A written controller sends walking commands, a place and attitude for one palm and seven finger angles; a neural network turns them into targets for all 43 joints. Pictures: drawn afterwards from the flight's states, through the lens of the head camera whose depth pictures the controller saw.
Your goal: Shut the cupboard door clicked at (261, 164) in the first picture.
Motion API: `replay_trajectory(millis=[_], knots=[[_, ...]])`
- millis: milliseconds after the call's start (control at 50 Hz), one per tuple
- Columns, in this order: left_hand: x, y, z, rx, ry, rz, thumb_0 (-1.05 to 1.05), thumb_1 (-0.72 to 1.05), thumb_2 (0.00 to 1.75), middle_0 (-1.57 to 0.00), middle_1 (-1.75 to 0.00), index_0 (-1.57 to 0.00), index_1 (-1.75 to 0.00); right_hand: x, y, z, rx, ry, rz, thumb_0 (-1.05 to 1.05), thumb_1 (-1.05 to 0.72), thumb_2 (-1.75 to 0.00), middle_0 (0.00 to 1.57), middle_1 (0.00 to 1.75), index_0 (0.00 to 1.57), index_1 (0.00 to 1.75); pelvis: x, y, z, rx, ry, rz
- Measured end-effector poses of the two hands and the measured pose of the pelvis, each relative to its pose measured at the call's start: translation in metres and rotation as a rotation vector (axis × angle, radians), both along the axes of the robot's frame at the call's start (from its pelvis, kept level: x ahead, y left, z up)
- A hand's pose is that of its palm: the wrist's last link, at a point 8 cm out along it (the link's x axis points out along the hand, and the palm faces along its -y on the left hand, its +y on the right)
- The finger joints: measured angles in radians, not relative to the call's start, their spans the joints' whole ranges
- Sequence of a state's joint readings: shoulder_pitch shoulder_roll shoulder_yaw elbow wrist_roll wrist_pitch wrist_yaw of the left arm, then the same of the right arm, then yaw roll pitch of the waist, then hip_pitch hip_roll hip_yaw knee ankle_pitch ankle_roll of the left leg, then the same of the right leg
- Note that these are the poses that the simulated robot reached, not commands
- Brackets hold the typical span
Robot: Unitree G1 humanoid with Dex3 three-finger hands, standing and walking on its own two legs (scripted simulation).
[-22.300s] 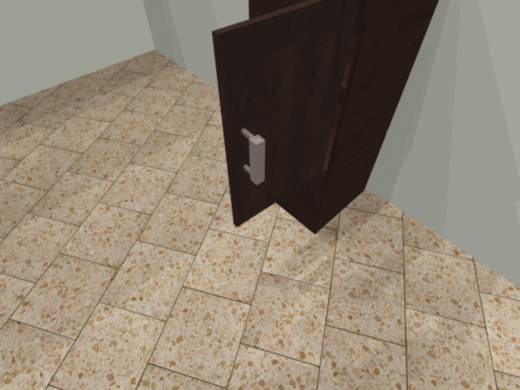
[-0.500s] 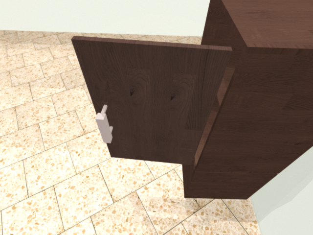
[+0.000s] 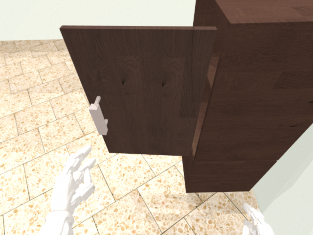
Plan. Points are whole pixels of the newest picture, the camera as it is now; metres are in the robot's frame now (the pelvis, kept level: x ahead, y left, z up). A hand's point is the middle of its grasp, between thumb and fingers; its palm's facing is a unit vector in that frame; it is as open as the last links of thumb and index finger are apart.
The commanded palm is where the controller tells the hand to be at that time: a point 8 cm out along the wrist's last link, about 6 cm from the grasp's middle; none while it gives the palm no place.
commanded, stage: raise the hand and make a fist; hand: left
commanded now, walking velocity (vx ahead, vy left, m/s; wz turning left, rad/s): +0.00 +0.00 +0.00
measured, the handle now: (100, 115) +0.51 +0.21 -0.01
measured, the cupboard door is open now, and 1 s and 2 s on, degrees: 86 86 86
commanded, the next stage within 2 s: bring the fist close to the handle in 1.66 s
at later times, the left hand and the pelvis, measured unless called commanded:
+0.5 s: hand (101, 214) +0.19 +0.15 -0.04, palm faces -0.20 -0.98 +0.02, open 4.5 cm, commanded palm +0.16 +0.23 -0.03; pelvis -0.03 +0.00 -0.08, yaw +0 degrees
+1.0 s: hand (73, 206) +0.20 +0.21 +0.00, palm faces +0.01 -1.00 -0.04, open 3.1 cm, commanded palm +0.18 +0.25 -0.01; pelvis -0.01 +0.02 -0.07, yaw +0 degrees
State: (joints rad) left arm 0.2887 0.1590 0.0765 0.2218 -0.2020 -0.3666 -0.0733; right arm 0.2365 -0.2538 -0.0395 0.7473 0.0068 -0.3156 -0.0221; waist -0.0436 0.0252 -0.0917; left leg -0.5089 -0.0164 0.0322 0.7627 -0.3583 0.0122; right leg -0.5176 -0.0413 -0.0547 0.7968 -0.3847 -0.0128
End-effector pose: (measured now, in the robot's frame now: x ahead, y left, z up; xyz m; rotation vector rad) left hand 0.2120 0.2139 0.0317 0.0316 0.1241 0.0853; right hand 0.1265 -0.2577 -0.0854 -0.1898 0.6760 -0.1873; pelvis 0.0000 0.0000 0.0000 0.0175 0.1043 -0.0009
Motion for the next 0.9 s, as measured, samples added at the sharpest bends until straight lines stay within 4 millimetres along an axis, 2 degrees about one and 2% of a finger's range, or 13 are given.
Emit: replay_trajectory(millis=[40, 100, 180, 220, 260, 360, 400, 480, 540, 620, 700, 840, 900], knots=[[-0.007, -0.014, -0.011, -0.057, -0.104, -0.095, 0.01, 0.93, 0.89, -0.30, -0.42, -0.31, -0.42, 0.016, -0.006, 0.007, -0.023, -0.072, 0.028, 0.01, -0.92, -0.90, 0.21, 0.30, 0.20, 0.30, -0.008, -0.005, -0.013, 0.007, 0.037, -0.010], [-0.035, -0.022, -0.048, -0.084, -0.121, -0.183, 0.00, 0.92, 0.89, -0.35, -0.47, -0.36, -0.47, 0.038, -0.012, 0.011, -0.072, -0.145, 0.082, 0.01, -0.91, -0.90, 0.21, 0.30, 0.20, 0.30, -0.019, -0.012, -0.036, 0.008, 0.082, -0.008], [-0.080, -0.001, -0.096, -0.059, 0.012, -0.124, 0.01, 0.91, 0.89, -0.43, -0.55, -0.44, -0.55, 0.063, -0.012, 0.000, -0.115, -0.197, 0.145, 0.01, -0.91, -0.90, 0.20, 0.30, 0.20, 0.30, -0.029, -0.016, -0.066, -0.009, 0.118, 0.007], [-0.095, 0.013, -0.098, -0.023, 0.018, -0.061, 0.01, 0.90, 0.89, -0.47, -0.59, -0.47, -0.59, 0.072, -0.005, -0.010, -0.113, -0.211, 0.170, 0.01, -0.91, -0.90, 0.20, 0.30, 0.20, 0.30, -0.032, -0.016, -0.076, -0.024, 0.129, 0.017], [-0.099, 0.023, -0.083, 0.017, -0.052, -0.024, 0.02, 0.90, 0.89, -0.50, -0.63, -0.51, -0.63, 0.077, 0.005, -0.023, -0.098, -0.214, 0.190, 0.01, -0.91, -0.90, 0.20, 0.30, 0.20, 0.30, -0.035, -0.016, -0.084, -0.038, 0.138, 0.025], [-0.071, 0.010, -0.040, 0.035, -0.271, -0.129, 0.02, 0.90, 0.90, -0.59, -0.73, -0.59, -0.73, 0.067, 0.037, -0.056, -0.013, -0.173, 0.206, 0.01, -0.91, -0.90, 0.20, 0.30, 0.20, 0.30, -0.039, -0.010, -0.093, -0.067, 0.146, 0.035], [-0.053, -0.002, -0.041, 0.017, -0.242, -0.219, 0.02, 0.90, 0.90, -0.62, -0.77, -0.63, -0.77, 0.055, 0.046, -0.066, 0.031, -0.135, 0.178, 0.01, -0.91, -0.90, 0.21, 0.30, 0.20, 0.30, -0.039, -0.007, -0.092, -0.065, 0.155, 0.028], [-0.030, -0.012, -0.067, -0.045, -0.006, -0.300, 0.01, 0.90, 0.90, -0.70, -0.84, -0.70, -0.85, 0.024, 0.052, -0.075, 0.088, -0.036, 0.088, 0.01, -0.91, -0.90, 0.21, 0.30, 0.20, 0.30, -0.035, -0.002, -0.084, -0.050, 0.165, 0.009], [-0.030, 0.001, -0.072, -0.066, 0.083, -0.208, 0.01, 0.90, 0.89, -0.75, -0.90, -0.76, -0.91, 0.005, 0.047, -0.074, 0.081, 0.027, 0.029, 0.02, -0.91, -0.90, 0.21, 0.30, 0.20, 0.30, -0.029, 0.002, -0.077, -0.043, 0.166, -0.005], [-0.040, 0.030, -0.051, -0.006, -0.014, -0.057, 0.02, 0.90, 0.89, -0.83, -0.98, -0.83, -0.99, -0.007, 0.037, -0.070, 0.030, 0.081, 0.016, 0.02, -0.91, -0.90, 0.21, 0.30, 0.20, 0.30, -0.022, 0.006, -0.072, -0.046, 0.170, -0.004], [-0.045, 0.038, -0.039, 0.036, -0.124, -0.066, 0.02, 0.91, 0.90, -0.90, -1.06, -0.90, -1.07, -0.001, 0.028, -0.070, -0.024, 0.087, 0.053, 0.02, -0.91, -0.90, 0.21, 0.30, 0.20, 0.30, -0.020, 0.012, -0.076, -0.060, 0.180, 0.013], [-0.035, 0.019, -0.070, -0.031, -0.010, -0.236, 0.01, 0.90, 0.90, -1.03, -1.20, -1.03, -1.21, 0.028, 0.028, -0.056, -0.062, -0.005, 0.058, 0.02, -0.91, -0.90, 0.21, 0.30, 0.20, 0.30, -0.021, 0.017, -0.080, -0.065, 0.193, 0.008], [-0.031, 0.028, -0.057, -0.022, -0.045, -0.190, 0.02, 0.90, 0.89, -1.08, -1.26, -1.09, -1.27, 0.040, 0.035, -0.046, -0.054, -0.041, 0.064, 0.02, -0.91, -0.90, 0.21, 0.30, 0.20, 0.30, -0.018, 0.017, -0.077, -0.065, 0.186, 0.006]])
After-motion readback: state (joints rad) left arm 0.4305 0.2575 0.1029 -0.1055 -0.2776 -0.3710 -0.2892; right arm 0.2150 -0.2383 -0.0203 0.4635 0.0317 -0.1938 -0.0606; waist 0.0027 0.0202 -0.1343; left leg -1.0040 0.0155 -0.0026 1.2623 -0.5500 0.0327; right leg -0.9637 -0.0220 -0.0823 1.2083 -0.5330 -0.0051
